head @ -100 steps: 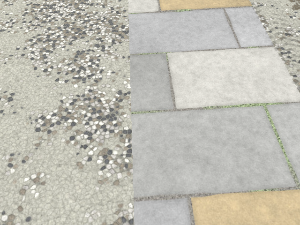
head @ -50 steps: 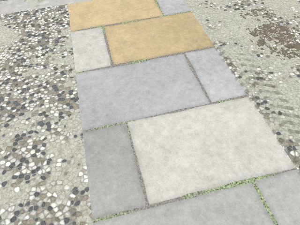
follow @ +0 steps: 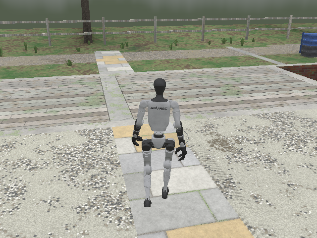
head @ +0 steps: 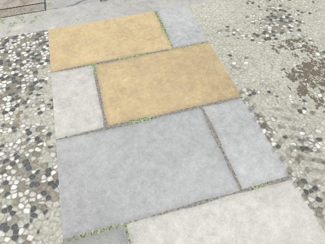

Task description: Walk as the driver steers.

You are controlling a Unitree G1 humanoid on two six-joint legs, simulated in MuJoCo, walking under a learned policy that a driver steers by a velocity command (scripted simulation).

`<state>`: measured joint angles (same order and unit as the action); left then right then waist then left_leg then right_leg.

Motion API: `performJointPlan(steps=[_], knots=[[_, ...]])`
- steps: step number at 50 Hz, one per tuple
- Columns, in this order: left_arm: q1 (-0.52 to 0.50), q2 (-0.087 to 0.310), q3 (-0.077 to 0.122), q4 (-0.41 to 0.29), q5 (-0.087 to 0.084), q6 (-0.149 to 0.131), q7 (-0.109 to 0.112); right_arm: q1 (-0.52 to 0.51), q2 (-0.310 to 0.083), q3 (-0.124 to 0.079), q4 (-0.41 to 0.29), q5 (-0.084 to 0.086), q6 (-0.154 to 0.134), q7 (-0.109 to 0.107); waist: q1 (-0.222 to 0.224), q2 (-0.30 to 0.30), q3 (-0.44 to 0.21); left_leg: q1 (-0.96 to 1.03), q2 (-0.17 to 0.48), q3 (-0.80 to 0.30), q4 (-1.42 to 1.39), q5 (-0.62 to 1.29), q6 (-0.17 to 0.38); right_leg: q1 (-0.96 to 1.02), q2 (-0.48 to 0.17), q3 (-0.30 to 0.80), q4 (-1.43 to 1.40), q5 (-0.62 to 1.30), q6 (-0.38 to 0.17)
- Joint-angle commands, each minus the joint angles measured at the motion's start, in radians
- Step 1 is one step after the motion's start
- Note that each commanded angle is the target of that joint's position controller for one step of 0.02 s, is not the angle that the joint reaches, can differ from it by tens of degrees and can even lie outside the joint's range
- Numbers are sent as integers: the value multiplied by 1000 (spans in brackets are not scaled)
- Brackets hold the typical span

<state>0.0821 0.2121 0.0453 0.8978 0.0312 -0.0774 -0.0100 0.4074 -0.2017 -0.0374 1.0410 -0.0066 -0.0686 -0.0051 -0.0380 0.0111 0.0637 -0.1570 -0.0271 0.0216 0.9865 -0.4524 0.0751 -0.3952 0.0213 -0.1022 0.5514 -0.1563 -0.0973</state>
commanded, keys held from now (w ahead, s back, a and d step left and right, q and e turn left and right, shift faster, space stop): w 0.12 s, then w+q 0.82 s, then q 0.06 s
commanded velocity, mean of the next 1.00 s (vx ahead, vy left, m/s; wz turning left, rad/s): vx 0.50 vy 0.00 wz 0.39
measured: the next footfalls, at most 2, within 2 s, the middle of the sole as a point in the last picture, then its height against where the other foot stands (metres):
left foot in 0.50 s outside the picture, level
right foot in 1.04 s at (155, 175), level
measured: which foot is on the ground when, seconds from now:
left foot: up 0.00-0.48, down 0.50-1.00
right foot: down 0.00-0.52, up 0.54-1.00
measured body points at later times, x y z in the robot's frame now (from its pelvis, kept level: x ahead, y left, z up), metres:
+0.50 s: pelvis +0.27 +0.02 -0.01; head +0.30 +0.03 +0.44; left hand +0.17 +0.25 -0.15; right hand +0.47 -0.18 -0.12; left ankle +0.37 +0.10 -0.73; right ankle +0.09 -0.07 -0.72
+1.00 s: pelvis +0.54 +0.07 +0.00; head +0.57 +0.10 +0.45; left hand +0.66 +0.37 -0.09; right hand +0.61 -0.20 -0.12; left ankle +0.37 +0.09 -0.73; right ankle +0.73 +0.02 -0.71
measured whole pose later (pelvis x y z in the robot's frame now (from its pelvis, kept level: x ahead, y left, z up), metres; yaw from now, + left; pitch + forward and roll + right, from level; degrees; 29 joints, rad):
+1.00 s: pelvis +0.54 +0.07 +0.00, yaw +26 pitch +2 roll +1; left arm -0.01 0.24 0.02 0.73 0.03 -0.05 -0.02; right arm 0.45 -0.27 -0.08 0.92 -0.02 -0.04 -0.01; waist -0.11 -0.03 0.04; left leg 0.04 -0.14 -0.21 0.34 -0.38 0.11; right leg -0.55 -0.02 0.02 0.57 -0.08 0.01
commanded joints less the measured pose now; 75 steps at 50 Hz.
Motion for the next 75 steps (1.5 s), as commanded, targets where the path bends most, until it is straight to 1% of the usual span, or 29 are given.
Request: performJointPlan(steps=[1,3,6,12,19,22,24,25,26,27,28,30,31,33,36,46,48,50,51,52,53,54,56,57,59,61,66,73,75], knots=[[171,110,31,27,-16,1,0,-35,-99,-25,-81,-4,-18,6,62,-42,-67,-438,85,-73,232,126,24,372,-320,451,-343,-49,-148],[166,60,15,50,-20,-11,8,-14,-69,-22,-71,-28,6,17,13,-71,-38,-348,115,-64,153,168,2,257,-248,319,-384,58,-102],[242,91,19,87,-25,-31,11,-50,-54,-23,-83,-33,29,31,-1,-63,-30,-368,124,-34,102,212,-26,243,-228,251,-416,156,-112],[330,95,14,109,-16,-36,17,-265,-61,-20,-152,-13,39,38,44,-58,36,-521,114,-45,-100,408,-42,310,-211,110,-467,197,-67],[416,96,8,143,-9,-34,39,-434,-43,-1,-225,-20,29,45,88,-65,61,-493,73,73,-350,428,10,485,-247,-21,-397,461,-42],[388,131,15,139,-6,-24,52,-369,-63,-12,-220,-24,25,40,42,-97,6,-373,1,132,-386,293,68,554,-267,-71,-222,867,-29],[365,158,24,127,-3,-8,52,-186,-100,-36,-168,-28,19,34,-33,-111,-102,-170,-65,149,-433,232,121,534,-268,-97,69,979,-22],[338,165,25,105,-10,-5,48,-34,-146,-58,-125,-41,14,28,-108,-78,-177,59,-32,65,-501,254,168,382,-250,-112,308,807,2],[340,106,13,45,-33,-11,34,65,-259,-94,-125,-49,17,13,-124,93,-289,346,239,-334,-534,200,287,43,-143,-138,696,301,49],[310,108,19,-3,-29,-21,20,13,-293,-100,-135,-23,30,19,-65,168,-338,459,392,-776,-680,321,390,-236,44,40,918,-370,70],[212,125,21,-27,-15,-29,14,-33,-270,-95,-131,-1,37,16,-56,46,-214,373,350,-620,-694,300,349,-335,-44,150,904,-277,56],[194,112,20,-34,-18,-39,12,-129,-171,-70,-143,-1,34,11,17,-52,-50,122,269,-427,-749,412,257,-273,-112,139,729,-162,63],[203,108,19,-37,1,-22,13,-153,-146,-61,-145,6,28,5,49,-47,-30,42,220,-360,-761,485,229,-215,-128,139,667,-156,81],[220,90,17,-43,19,16,6,-141,-149,-57,-147,10,9,3,71,-15,-49,-12,174,-299,-770,575,220,-157,-132,127,597,-149,112],[129,88,15,-90,18,38,-1,-85,-195,-67,-145,10,0,5,55,10,-34,-31,138,-273,-791,596,208,-205,-134,101,478,-63,148],[-197,109,-5,-237,-2,25,-15,80,-211,-70,-156,-8,16,-7,-65,59,-17,194,143,-359,-701,707,156,-294,-60,106,103,114,137],[-166,128,-3,-244,-5,14,-11,55,-225,-74,-169,-11,17,-16,-35,69,-14,193,147,-376,-643,793,124,-202,-39,122,22,86,114],[5,169,11,-196,-5,-2,7,-2,-243,-79,-189,-10,14,-16,39,74,-78,135,96,-357,-480,1014,59,57,21,107,-60,54,79],[137,194,19,-168,0,-19,19,-32,-244,-79,-197,5,6,-8,112,43,-146,69,40,-323,-305,994,25,256,-13,119,-137,187,53],[284,265,34,-160,23,-31,34,-27,-177,-61,-239,27,-3,-4,151,-50,-294,-94,-20,-272,-38,641,-4,528,-246,300,-96,368,8],[268,341,48,-181,28,-14,28,143,-95,-48,-256,68,9,-20,67,-279,-457,-331,-178,-143,264,-233,-28,740,-572,654,-72,795,-147],[251,264,40,-189,-6,9,22,161,-197,-64,-221,7,29,-32,44,-126,-436,-345,-76,-149,339,-170,-20,632,-518,654,-51,841,-154],[122,119,0,-207,-13,17,27,27,-193,-66,-229,-12,52,-18,32,-66,-204,-389,-12,-107,307,-37,-50,386,-397,399,-146,646,-120],[108,105,-8,-206,-12,16,32,-13,-184,-68,-241,-19,65,-3,31,-118,-153,-389,8,-104,265,-2,-61,324,-345,309,-178,611,-89],[120,136,-1,-188,-13,14,33,-8,-158,-64,-251,-20,94,20,11,-160,-120,-333,3,-80,235,39,-82,224,-304,205,-221,642,-84],[126,155,7,-184,-9,9,31,-19,-146,-62,-268,-14,106,28,-4,-141,-145,-330,-3,-69,212,63,-87,214,-314,161,-232,657,-104],[111,170,16,-186,-7,27,32,-143,-127,-43,-336,-20,127,48,1,-158,-124,-316,50,-27,-4,188,-86,169,-316,52,-266,430,-96],[168,244,48,-180,-8,71,21,-260,-148,-39,-412,-12,123,57,57,-170,-102,-173,30,48,-322,101,-48,197,-362,19,-173,156,-47],[213,225,44,-156,-9,90,18,-201,-150,-38,-392,-27,96,42,32,-67,-113,4,14,-4,-572,241,-21,124,-305,-15,-25,78,24]])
